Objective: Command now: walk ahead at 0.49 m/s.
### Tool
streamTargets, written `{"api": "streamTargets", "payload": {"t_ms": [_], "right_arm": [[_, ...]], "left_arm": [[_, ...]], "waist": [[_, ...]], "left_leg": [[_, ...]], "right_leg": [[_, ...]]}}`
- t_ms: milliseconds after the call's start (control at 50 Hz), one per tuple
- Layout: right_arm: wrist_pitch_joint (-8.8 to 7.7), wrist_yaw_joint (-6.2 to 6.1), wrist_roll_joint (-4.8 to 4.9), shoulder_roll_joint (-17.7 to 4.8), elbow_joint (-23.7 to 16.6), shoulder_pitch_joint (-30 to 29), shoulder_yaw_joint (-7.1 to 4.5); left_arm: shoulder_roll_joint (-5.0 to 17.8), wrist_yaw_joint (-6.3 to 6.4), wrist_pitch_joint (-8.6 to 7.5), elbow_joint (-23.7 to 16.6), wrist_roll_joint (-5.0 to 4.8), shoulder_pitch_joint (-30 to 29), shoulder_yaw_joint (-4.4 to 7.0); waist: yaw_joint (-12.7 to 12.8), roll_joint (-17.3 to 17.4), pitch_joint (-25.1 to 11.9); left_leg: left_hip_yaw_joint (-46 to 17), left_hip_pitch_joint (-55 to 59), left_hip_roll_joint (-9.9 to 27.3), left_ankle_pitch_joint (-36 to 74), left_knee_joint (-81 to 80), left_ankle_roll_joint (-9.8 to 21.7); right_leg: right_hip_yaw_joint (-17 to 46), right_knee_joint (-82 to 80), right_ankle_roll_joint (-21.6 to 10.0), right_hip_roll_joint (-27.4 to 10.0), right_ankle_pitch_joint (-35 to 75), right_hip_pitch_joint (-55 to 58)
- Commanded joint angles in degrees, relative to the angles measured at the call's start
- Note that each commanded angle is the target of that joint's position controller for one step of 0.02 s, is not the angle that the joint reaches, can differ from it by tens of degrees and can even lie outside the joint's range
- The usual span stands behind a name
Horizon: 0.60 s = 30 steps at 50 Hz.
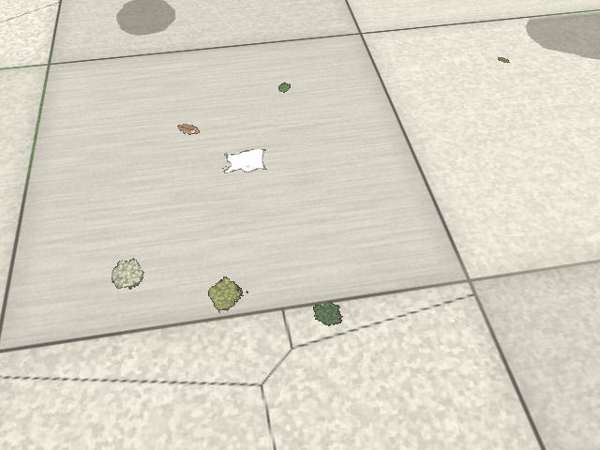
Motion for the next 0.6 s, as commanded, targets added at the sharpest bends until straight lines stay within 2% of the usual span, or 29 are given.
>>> {"api": "streamTargets", "payload": {"t_ms": [20, 60, 80, 100, 120, 140, 160, 180, 200, 220, 240, 280, 320, 380, 460, 540, 560, 600], "right_arm": [[-1.15, 0.93, 0.32, -4.27, -5.66, -6.76, -0.68], [-1.39, 1.42, 0.38, -5.51, -5.96, -5.55, -1.08], [-1.49, 1.46, 0.39, -6.61, -5.38, -2.66, -1.60], [-1.52, 1.24, 0.33, -8.37, -3.39, 4.30, -2.72], [-1.42, 0.69, 0.06, -11.64, -0.66, 14.47, -4.17], [-1.02, 0.35, -1.01, -17.70, 0.59, 21.64, -5.72], [-0.71, 0.53, -0.13, -13.74, 1.16, 23.08, -4.71], [-0.75, 0.49, 0.11, -10.63, 0.57, 19.02, -3.54], [-0.73, 0.34, -0.13, -8.98, -0.65, 14.40, -3.06], [-0.84, 0.47, -0.53, -7.40, -1.04, 10.79, -2.60], [-1.21, 0.54, -1.07, -5.77, -1.36, 8.77, -2.12], [-1.69, 0.76, -1.03, -5.57, -0.98, 8.12, -2.15], [-2.17, 0.55, -0.74, -6.94, 0.06, 9.33, -2.53], [-1.79, -0.33, -0.53, -8.03, 1.52, 12.02, -2.83], [-1.23, -1.06, 0.08, -9.00, 3.29, 15.87, -2.95], [-0.01, -1.30, 0.44, -9.29, 5.64, 19.75, -3.21], [0.34, -1.43, 0.60, -9.38, 6.05, 20.28, -3.34], [0.94, -1.72, 0.78, -10.01, 6.22, 19.76, -3.68]], "left_arm": [[9.89, 0.57, 0.33, -0.91, -0.45, 1.76, 2.31], [10.58, 0.83, 1.14, -0.38, -0.42, 1.42, 2.58], [11.09, 0.93, 1.50, -0.46, -0.33, 0.49, 2.68], [10.84, 0.99, 1.94, -0.59, -0.17, -0.68, 2.49], [8.91, 1.16, 2.09, -1.27, 0.49, -0.29, 1.57], [2.53, 0.53, 1.10, -2.57, 0.82, 6.50, -0.47], [3.01, 0.33, -0.19, -1.42, 0.42, 5.77, -0.61], [8.57, -0.08, -1.18, -2.75, -1.29, 0.84, 0.88], [8.94, -0.05, -1.64, -3.99, -1.84, -3.42, 0.88], [8.40, 0.24, -1.59, -4.35, -0.99, -5.70, 0.94], [7.97, 0.49, -1.02, -4.08, -0.30, -5.25, 1.29], [5.50, 0.60, 0.31, -3.04, 0.10, -3.00, 0.95], [4.71, 0.86, 1.11, -3.67, 0.40, -4.60, 0.80], [4.28, 0.80, 0.94, -5.54, 0.85, -10.57, 0.67], [2.69, -0.12, 0.14, -7.42, 0.40, -18.81, -0.10], [3.22, -1.41, -0.42, -9.57, -0.11, -24.48, -0.29], [3.69, -1.72, -0.63, -10.16, -0.05, -25.43, -0.18], [5.22, -2.04, -1.04, -10.01, 0.05, -23.47, 0.37]], "waist": [[-0.37, -4.91, 3.43], [-1.86, -5.94, 2.12], [-3.70, -6.88, 0.21], [-7.59, -6.76, -3.98], [-11.50, -5.02, -11.53], [-10.11, 7.27, -21.05], [-11.03, 11.82, -24.64], [-10.92, 7.90, -16.16], [-9.49, 4.25, -9.94], [-7.82, 0.99, -5.11], [-5.76, 1.86, -3.46], [-3.89, 2.37, -2.88], [-3.46, 1.37, -1.37], [-4.84, 0.26, 0.21], [-7.77, 0.35, 1.89], [-9.10, 0.37, 3.47], [-8.87, 0.43, 3.64], [-6.75, 1.31, 2.40]], "left_leg": [[0.48, 0.84, -1.43, -1.56, -4.04, 1.43], [0.99, 3.18, -2.40, -6.45, -5.46, 2.96], [2.34, 7.76, -3.87, -8.78, -5.96, 3.93], [4.27, 17.32, -5.82, -8.90, -7.27, 5.43], [1.51, 33.24, -2.95, -7.82, -5.26, 7.86], [-23.33, 57.55, 12.16, -15.98, -6.24, 16.86], [-40.32, 61.69, 15.81, -23.34, -15.97, 19.50], [-33.97, 55.51, 14.23, -27.40, -17.55, 16.56], [-26.21, 47.09, 12.23, -24.84, -18.63, 14.75], [-20.45, 38.72, 10.00, -19.87, -20.76, 13.96], [-16.50, 33.44, 7.98, -15.59, -22.52, 13.00], [-12.21, 28.55, 6.25, -10.48, -25.45, 13.44], [-8.85, 27.30, 6.00, -5.64, -27.15, 14.20], [-4.95, 29.13, 4.92, -1.85, -28.07, 13.50], [-1.01, 30.19, 3.19, -3.82, -28.75, 11.63], [-1.84, 38.50, 6.61, -2.54, -25.89, 11.45], [-2.90, 40.17, 7.57, -0.92, -24.39, 11.17], [-4.56, 42.41, 8.53, 4.45, -20.78, 10.32]], "right_leg": [[7.43, -1.54, -8.32, -18.04, 14.58, -0.75], [7.95, 1.82, -7.19, -19.45, 20.27, 2.97], [7.47, 5.43, -6.46, -19.08, 28.26, 3.77], [5.43, 13.81, -5.19, -16.79, 36.87, 2.70], [3.11, 27.05, -3.37, -13.69, 33.41, -4.40], [0.04, 50.25, 1.15, -5.39, 12.42, -28.13], [7.40, 60.21, 1.64, -1.01, -18.81, -38.13], [9.94, 64.72, 0.43, -4.70, -17.11, -44.02], [8.00, 63.24, -0.30, -7.96, -11.89, -44.51], [6.84, 59.25, -0.13, -10.25, -7.36, -42.82], [7.31, 55.83, 0.01, -12.19, -4.10, -39.18], [6.86, 53.35, 0.95, -12.93, -1.29, -34.96], [6.44, 49.38, 2.17, -13.39, 1.91, -36.83], [5.89, 38.86, 3.50, -13.25, 10.91, -40.24], [3.18, 24.94, 3.42, -10.58, 20.56, -36.76], [3.63, 19.20, 1.99, -9.46, 18.23, -38.97], [4.12, 18.19, 1.35, -9.27, 16.14, -38.88], [4.08, 16.44, 0.23, -8.11, 11.75, -35.04]]}}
